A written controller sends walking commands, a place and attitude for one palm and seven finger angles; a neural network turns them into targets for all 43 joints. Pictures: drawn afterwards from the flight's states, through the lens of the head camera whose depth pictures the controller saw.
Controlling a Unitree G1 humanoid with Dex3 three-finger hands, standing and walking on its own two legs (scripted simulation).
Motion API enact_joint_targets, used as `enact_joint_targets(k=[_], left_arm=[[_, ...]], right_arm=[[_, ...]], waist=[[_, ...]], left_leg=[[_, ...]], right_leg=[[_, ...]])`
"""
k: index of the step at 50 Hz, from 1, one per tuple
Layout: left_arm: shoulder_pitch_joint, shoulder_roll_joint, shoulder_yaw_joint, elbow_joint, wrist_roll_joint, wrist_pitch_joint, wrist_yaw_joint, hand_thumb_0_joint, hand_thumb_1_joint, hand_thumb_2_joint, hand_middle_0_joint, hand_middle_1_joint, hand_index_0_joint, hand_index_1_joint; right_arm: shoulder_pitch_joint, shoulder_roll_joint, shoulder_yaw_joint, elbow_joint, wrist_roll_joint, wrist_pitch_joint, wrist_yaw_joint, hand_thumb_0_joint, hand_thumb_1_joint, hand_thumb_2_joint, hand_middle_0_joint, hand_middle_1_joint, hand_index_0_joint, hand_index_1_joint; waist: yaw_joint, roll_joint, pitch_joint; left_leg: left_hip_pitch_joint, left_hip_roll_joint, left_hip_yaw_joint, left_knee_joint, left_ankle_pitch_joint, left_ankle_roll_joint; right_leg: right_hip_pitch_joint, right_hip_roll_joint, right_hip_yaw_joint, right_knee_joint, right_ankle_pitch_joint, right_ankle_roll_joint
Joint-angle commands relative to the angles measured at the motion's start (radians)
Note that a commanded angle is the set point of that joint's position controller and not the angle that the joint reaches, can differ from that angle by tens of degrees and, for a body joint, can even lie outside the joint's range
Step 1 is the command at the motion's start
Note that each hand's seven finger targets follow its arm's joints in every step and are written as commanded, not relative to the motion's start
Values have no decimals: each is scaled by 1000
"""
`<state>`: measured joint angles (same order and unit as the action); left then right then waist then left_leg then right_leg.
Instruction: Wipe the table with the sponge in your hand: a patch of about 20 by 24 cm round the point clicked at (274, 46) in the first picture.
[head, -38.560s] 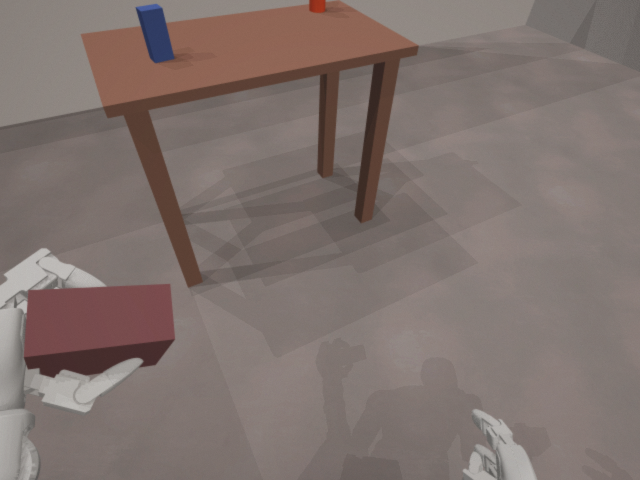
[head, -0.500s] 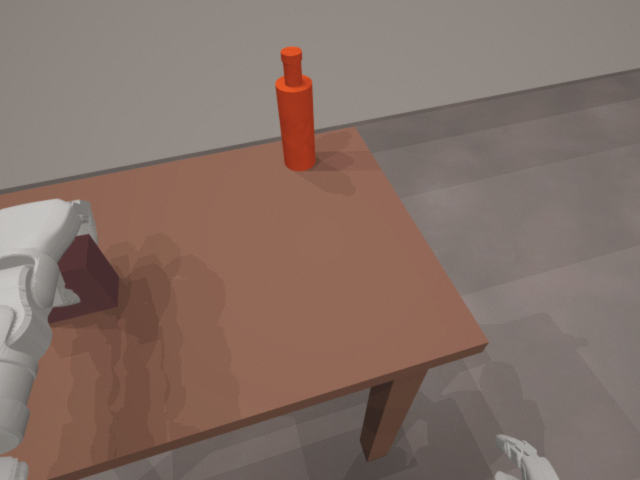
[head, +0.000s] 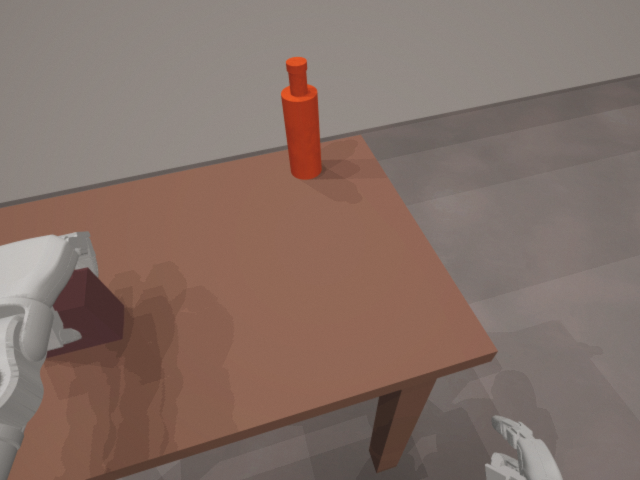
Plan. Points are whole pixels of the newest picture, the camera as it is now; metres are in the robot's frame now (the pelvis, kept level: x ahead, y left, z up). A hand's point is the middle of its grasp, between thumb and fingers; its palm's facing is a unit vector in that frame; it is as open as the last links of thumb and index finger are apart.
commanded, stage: wipe back along the first lane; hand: left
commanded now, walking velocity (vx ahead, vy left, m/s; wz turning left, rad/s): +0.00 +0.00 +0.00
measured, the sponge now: (70, 320) +0.27 +0.36 +0.05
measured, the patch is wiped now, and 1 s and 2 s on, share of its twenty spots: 0.95 0.95 0.95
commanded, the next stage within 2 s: lift the sponge slowly off the table in 0.60 s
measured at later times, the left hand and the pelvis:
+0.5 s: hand (41, 343) +0.22 +0.33 +0.10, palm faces +0.02 -0.03 -1.00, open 9.6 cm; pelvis -0.01 +0.01 +0.00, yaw +0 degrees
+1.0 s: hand (38, 370) +0.19 +0.32 +0.10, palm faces +0.00 -0.04 -1.00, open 9.6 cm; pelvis -0.01 -0.01 +0.00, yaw +0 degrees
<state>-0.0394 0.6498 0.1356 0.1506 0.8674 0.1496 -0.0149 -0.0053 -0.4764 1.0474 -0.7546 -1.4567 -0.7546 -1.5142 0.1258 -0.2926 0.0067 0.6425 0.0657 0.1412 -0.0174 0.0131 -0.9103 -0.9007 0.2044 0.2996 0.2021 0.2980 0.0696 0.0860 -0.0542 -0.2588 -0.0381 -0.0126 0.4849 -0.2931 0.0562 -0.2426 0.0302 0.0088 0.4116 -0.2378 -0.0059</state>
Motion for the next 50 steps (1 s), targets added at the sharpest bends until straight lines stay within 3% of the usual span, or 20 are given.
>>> enact_joint_targets(k=[1, 2, 6, 7, 14, 17, 20, 22, 23, 27, 30, 32, 36, 37, 38, 41, 42, 45, 47, 50], left_arm=[[8, 202, 73, -118, -18, 22, -23, 0, 100, 1300, -1200, -1600, -1200, -1600], [11, 224, 99, -125, -18, 27, -23, 0, 100, 1300, -1200, -1600, -1200, -1600], [91, 197, 89, -179, -29, 34, -24, 0, 100, 1300, -1200, -1600, -1200, -1600], [115, 206, 106, -209, -32, 39, -24, 0, 100, 1300, -1200, -1600, -1200, -1600], [204, 143, 67, -315, -35, 59, -19, 0, 100, 1300, -1200, -1600, -1200, -1600], [214, 112, 51, -361, -39, 69, -15, 0, 100, 1300, -1200, -1600, -1200, -1600], [232, 104, 39, -351, -34, 75, -7, 0, 100, 1300, -1200, -1600, -1200, -1600], [234, 113, 55, -390, -31, 77, -4, 0, 100, 1300, -1200, -1600, -1200, -1600], [246, 96, 36, -389, -32, 84, -3, 0, 100, 1300, -1200, -1600, -1200, -1600], [262, 81, 31, -412, -25, 92, 0, 0, 100, 1300, -1200, -1600, -1200, -1600], [283, 71, 15, -405, -35, 96, -3, 0, 100, 1300, -1200, -1600, -1200, -1600], [288, 88, 38, -426, -30, 101, -4, 0, 100, 1300, -1200, -1600, -1200, -1600], [298, 81, 26, -444, -33, 95, -2, 0, 100, 1300, -1200, -1600, -1200, -1600], [306, 108, 63, -464, -31, 98, 1, 0, 100, 1300, -1200, -1600, -1200, -1600], [283, 118, 57, -474, -26, 100, 1, 0, 100, 1300, -1200, -1600, -1200, -1600], [278, 130, 71, -459, -30, 95, 4, 0, 100, 1300, -1200, -1600, -1200, -1600], [263, 143, 87, -480, -28, 97, 5, 0, 100, 1300, -1200, -1600, -1200, -1600], [249, 176, 111, -463, -27, 88, 6, 0, 100, 1300, -1200, -1600, -1200, -1600], [245, 204, 141, -507, -28, 83, 8, 0, 100, 1300, -1200, -1600, -1200, -1600], [198, 195, 121, -495, -29, 77, 5, 0, 100, 1300, -1200, -1600, -1200, -1600]], right_arm=[[-126, -129, -38, -148, -1, -54, -8, 0, -900, -900, 200, 300, 200, 300], [-146, -130, -35, -146, -1, -57, -6, 0, -900, -900, 200, 300, 200, 300], [-137, -123, -33, -152, -5, -61, -4, 0, -900, -900, 200, 300, 200, 300], [-160, -122, -29, -157, -4, -65, 0, 0, -900, -900, 200, 300, 200, 300], [-148, -110, -29, -167, -9, -76, 4, 0, -900, -900, 200, 300, 200, 300], [-190, -108, -25, -173, -10, -79, 4, 0, -900, -900, 200, 300, 200, 300], [-161, -109, -29, -162, -14, -79, -3, 0, -900, -900, 200, 300, 200, 300], [-202, -106, -24, -167, -11, -84, -4, 0, -900, -900, 200, 300, 200, 300], [-179, -103, -24, -173, -14, -82, -5, 0, -900, -900, 200, 300, 200, 300], [-223, -99, -19, -173, -13, -89, -8, 0, -900, -900, 200, 300, 200, 300], [-194, -99, -19, -166, -15, -87, -13, 0, -900, -900, 200, 300, 200, 300], [-235, -98, -13, -171, -12, -91, -13, 0, -900, -900, 200, 300, 200, 300], [-201, -98, -20, -167, -17, -91, -15, 0, -900, -900, 200, 300, 200, 300], [-235, -95, -16, -170, -15, -96, -13, 0, -900, -900, 200, 300, 200, 300], [-209, -99, -16, -175, -20, -95, -16, 0, -900, -900, 200, 300, 200, 300], [-201, -98, -20, -163, -21, -93, -23, 0, -900, -900, 200, 300, 200, 300], [-237, -96, -15, -169, -17, -99, -23, 0, -900, -900, 200, 300, 200, 300], [-205, -101, -20, -157, -23, -96, -32, 0, -900, -900, 200, 300, 200, 300], [-238, -97, -17, -166, -21, -102, -31, 0, -900, -900, 200, 300, 200, 300], [-215, -99, -20, -158, -24, -99, -39, 0, -900, -900, 200, 300, 200, 300]], waist=[[27, -72, -169], [28, -62, -151], [36, -71, -155], [41, -45, -155], [41, -57, -146], [40, -32, -119], [38, -75, -111], [43, -60, -114], [48, -60, -119], [52, -53, -99], [48, -69, -86], [53, -63, -68], [53, -62, -70], [56, -46, -74], [59, -40, -88], [57, -62, -66], [58, -32, -66], [60, -52, -80], [63, -10, -85], [56, -18, -73]], left_leg=[[61, 23, -53, -39, 427, -23], [65, 25, -57, -42, 422, -24], [71, 27, -59, -35, 473, -30], [82, 28, -63, -39, 475, -30], [91, 42, -73, -35, 523, -42], [96, 43, -78, -50, 466, -41], [76, 41, -72, -54, 424, -40], [84, 39, -81, -63, 387, -37], [74, 38, -70, -63, 378, -34], [78, 37, -83, -77, 340, -32], [64, 35, -71, -74, 328, -28], [65, 33, -80, -82, 295, -24], [60, 32, -71, -76, 305, -23], [69, 32, -79, -78, 295, -21], [61, 29, -69, -73, 305, -18], [64, 29, -74, -77, 297, -19], [75, 27, -79, -80, 280, -17], [78, 22, -67, -70, 307, -15], [96, 21, -75, -71, 307, -15], [95, 19, -68, -70, 297, -14]], right_leg=[[131, -7, 8, 0, 352, -60], [126, -2, 24, -5, 350, -67], [136, -8, 7, 3, 378, -58], [143, -3, 25, 0, 379, -65], [125, -3, 1, 2, 358, -57], [105, 8, 21, -11, 316, -63], [105, 2, 0, -12, 288, -58], [111, 12, 30, -17, 264, -67], [120, 2, 3, -13, 256, -61], [115, 13, 33, -20, 224, -69], [119, 1, 11, -22, 230, -59], [117, 12, 46, -29, 204, -69], [118, 0, 26, -23, 217, -59], [124, 13, 57, -27, 208, -69], [136, 3, 31, -20, 217, -66], [124, 0, 34, -28, 203, -61], [124, 11, 63, -37, 188, -70], [136, 0, 40, -34, 216, -64], [145, 9, 76, -38, 219, -73], [129, 0, 50, -47, 200, -65]])
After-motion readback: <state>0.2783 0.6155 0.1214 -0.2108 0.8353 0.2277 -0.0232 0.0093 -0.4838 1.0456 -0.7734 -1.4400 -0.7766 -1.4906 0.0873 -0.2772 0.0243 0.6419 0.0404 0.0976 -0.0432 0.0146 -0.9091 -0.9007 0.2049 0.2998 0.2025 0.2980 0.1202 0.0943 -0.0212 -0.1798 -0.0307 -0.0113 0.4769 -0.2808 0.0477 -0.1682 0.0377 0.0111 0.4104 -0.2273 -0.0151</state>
